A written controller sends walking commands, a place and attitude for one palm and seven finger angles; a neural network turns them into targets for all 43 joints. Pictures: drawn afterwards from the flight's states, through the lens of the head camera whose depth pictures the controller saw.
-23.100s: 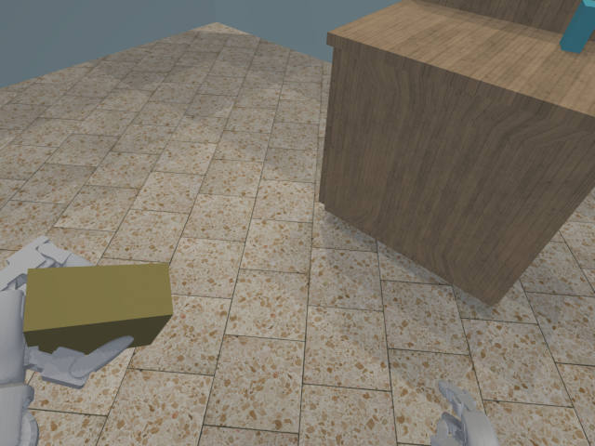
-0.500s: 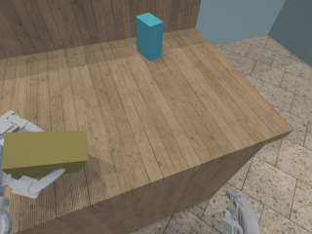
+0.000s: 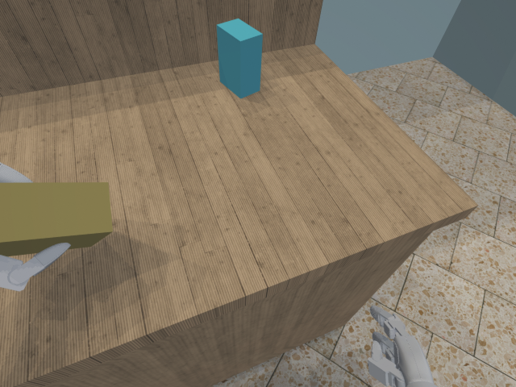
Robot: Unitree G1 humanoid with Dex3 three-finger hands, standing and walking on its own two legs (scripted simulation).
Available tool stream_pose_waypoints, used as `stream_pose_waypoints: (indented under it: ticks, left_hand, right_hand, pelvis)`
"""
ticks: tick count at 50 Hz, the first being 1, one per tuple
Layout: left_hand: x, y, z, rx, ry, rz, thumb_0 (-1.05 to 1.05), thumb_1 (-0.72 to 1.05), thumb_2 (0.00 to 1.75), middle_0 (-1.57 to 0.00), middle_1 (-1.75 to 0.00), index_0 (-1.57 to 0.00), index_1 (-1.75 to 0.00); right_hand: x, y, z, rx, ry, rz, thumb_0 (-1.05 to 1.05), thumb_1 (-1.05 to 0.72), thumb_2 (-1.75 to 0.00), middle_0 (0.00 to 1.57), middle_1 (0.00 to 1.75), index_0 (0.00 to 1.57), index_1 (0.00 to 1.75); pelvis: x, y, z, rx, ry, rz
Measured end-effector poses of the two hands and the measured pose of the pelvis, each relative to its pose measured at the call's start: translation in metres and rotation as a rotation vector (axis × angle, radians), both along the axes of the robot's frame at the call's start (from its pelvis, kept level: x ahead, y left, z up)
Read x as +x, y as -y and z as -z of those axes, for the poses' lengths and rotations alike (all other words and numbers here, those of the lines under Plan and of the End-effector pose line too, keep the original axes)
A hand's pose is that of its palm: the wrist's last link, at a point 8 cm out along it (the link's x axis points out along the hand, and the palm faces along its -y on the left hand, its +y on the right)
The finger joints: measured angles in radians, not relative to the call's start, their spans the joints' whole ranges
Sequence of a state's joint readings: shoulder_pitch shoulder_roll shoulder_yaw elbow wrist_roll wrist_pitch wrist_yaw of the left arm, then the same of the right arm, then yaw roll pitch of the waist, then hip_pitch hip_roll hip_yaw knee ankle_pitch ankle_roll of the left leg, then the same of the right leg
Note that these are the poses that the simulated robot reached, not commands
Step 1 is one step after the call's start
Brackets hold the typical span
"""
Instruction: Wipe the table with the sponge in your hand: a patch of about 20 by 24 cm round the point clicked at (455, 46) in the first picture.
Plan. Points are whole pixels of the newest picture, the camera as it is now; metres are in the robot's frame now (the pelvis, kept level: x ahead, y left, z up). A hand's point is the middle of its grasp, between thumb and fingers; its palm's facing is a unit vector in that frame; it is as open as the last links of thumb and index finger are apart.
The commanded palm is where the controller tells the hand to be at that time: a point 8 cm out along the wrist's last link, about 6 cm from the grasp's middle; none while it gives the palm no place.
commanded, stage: look again from close up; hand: left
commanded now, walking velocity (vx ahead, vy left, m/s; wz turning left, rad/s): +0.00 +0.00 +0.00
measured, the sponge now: (60, 220) +0.26 +0.25 +0.17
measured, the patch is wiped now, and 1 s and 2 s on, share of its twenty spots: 0.05 0.05 0.05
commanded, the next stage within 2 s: come to a stop and stand still in 0.08 s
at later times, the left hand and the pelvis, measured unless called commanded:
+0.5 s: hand out of the picture +0.22 +0.29 +0.17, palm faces +0.45 -0.80 -0.40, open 9.8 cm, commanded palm +0.14 +0.29 +0.18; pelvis -0.02 +0.01 +0.00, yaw +0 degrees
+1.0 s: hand (14, 260) +0.21 +0.27 +0.17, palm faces +0.42 -0.84 -0.35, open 9.8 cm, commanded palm +0.15 +0.30 +0.18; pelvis +0.00 +0.02 +0.00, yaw +1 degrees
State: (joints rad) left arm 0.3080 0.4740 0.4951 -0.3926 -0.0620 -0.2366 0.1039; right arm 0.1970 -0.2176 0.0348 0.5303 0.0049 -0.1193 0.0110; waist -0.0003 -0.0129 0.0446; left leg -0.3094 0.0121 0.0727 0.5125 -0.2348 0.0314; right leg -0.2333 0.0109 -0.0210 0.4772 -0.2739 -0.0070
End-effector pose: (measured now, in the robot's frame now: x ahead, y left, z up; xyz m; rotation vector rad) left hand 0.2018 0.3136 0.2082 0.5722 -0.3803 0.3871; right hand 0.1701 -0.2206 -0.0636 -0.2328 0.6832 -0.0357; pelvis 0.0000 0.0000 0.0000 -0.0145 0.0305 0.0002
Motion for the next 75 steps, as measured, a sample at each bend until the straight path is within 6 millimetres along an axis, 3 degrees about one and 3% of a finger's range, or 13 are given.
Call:
stream_pose_waypoints:
  ticks: [3,5,13,18,20,23,26,33,56,75]
  left_hand:
    - [-0.008,0.024,0.022,-0.064,-0.085,0.079,-0.01,-0.47,1.04,-0.77,-1.36,-0.75,-1.38]
    - [-0.015,0.031,0.026,-0.095,-0.081,0.094,-0.01,-0.46,1.04,-0.77,-1.36,-0.75,-1.39]
    - [-0.023,0.009,0.024,-0.105,-0.047,0.038,-0.01,-0.47,1.04,-0.77,-1.36,-0.75,-1.38]
    - [-0.029,0.007,0.018,-0.067,-0.044,0.017,-0.01,-0.47,1.04,-0.77,-1.36,-0.75,-1.39]
    - [-0.026,-0.004,0.006,0.013,0.005,0.021,-0.01,-0.47,1.04,-0.77,-1.36,-0.75,-1.38]
    - [-0.024,-0.016,0.011,-0.035,0.003,-0.016,-0.01,-0.47,1.04,-0.77,-1.36,-0.75,-1.38]
    - [-0.029,-0.007,0.025,-0.096,-0.051,-0.013,-0.01,-0.47,1.04,-0.77,-1.36,-0.75,-1.38]
    - [-0.046,0.007,0.026,-0.122,-0.05,0.021,0.0,-0.46,1.04,-0.76,-1.37,-0.74,-1.39]
    - [-0.029,0.0,0.03,-0.155,-0.066,0.014,-0.02,-0.47,1.04,-0.78,-1.36,-0.76,-1.38]
    - [-0.028,0.001,0.028,-0.146,-0.089,0.004,-0.01,-0.47,1.04,-0.77,-1.36,-0.75,-1.39]
  right_hand:
    - [0.0,0.007,-0.004,-0.007,0.03,0.024,0.01,-0.9,-0.9,0.2,0.3,0.21,0.3]
    - [-0.001,0.011,-0.004,-0.026,0.027,0.03,0.01,-0.9,-0.9,0.2,0.3,0.2,0.3]
    - [-0.002,0.007,0.002,-0.048,-0.025,0.026,0.01,-0.9,-0.9,0.2,0.3,0.2,0.3]
    - [-0.004,-0.004,0.001,-0.033,-0.006,0.01,0.01,-0.9,-0.9,0.2,0.3,0.2,0.3]
    - [-0.007,-0.01,0.003,-0.033,-0.018,-0.017,0.01,-0.9,-0.9,0.2,0.3,0.2,0.3]
    - [-0.012,-0.016,0.002,0.001,-0.002,-0.003,0.01,-0.9,-0.9,0.2,0.3,0.2,0.3]
    - [-0.017,-0.019,0.001,0.03,0.033,0.019,0.01,-0.9,-0.9,0.2,0.3,0.2,0.3]
    - [-0.025,-0.023,0.004,0.019,0.009,0.036,0.01,-0.9,-0.9,0.2,0.3,0.2,0.3]
    - [0.013,-0.026,-0.009,-0.026,0.018,0.018,0.01,-0.9,-0.9,0.2,0.3,0.2,0.3]
    - [0.002,-0.027,0.001,-0.016,-0.043,0.036,0.01,-0.9,-0.9,0.2,0.3,0.2,0.3]
  pelvis:
    - [0.003,-0.005,0.0,0.003,0.006,0.013]
    - [0.003,-0.006,0.001,0.004,0.008,0.007]
    - [-0.004,-0.006,0.0,0.0,0.013,-0.026]
    - [-0.011,-0.008,-0.001,-0.008,0.021,-0.02]
    - [-0.015,-0.006,0.0,-0.009,0.017,-0.016]
    - [-0.019,-0.009,-0.001,-0.003,0.027,0.004]
    - [-0.02,-0.016,0.0,0.0,0.036,0.009]
    - [-0.015,-0.02,-0.001,-0.007,0.041,-0.002]
    - [-0.002,-0.022,-0.004,-0.013,0.041,-0.02]
    - [0.0,-0.022,-0.005,-0.012,0.038,-0.028]
